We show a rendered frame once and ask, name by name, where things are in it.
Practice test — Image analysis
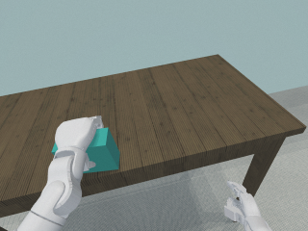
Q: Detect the left robot hand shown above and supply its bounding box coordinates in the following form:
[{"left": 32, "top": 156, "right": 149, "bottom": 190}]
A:
[{"left": 55, "top": 115, "right": 104, "bottom": 171}]

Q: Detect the table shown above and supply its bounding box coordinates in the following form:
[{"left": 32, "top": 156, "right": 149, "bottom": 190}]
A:
[{"left": 0, "top": 54, "right": 307, "bottom": 231}]

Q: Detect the sponge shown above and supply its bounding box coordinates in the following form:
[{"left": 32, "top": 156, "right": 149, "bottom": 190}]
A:
[{"left": 51, "top": 127, "right": 120, "bottom": 173}]

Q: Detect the right robot hand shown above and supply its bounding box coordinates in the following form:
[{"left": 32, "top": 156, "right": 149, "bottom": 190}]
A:
[{"left": 224, "top": 180, "right": 261, "bottom": 226}]

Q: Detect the robot right forearm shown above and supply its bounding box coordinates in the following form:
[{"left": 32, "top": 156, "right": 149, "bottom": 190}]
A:
[{"left": 244, "top": 215, "right": 273, "bottom": 231}]

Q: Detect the robot left forearm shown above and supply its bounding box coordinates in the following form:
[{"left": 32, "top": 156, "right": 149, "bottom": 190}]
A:
[{"left": 13, "top": 146, "right": 87, "bottom": 231}]

